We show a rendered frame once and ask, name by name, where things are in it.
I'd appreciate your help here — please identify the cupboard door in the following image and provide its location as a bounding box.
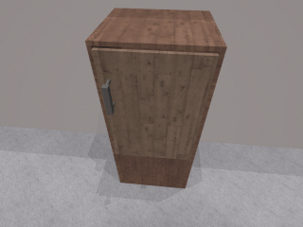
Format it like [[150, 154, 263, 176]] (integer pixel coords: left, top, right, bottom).
[[91, 47, 220, 160]]

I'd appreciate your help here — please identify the handle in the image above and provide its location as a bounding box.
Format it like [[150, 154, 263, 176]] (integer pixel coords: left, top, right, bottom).
[[101, 79, 115, 115]]

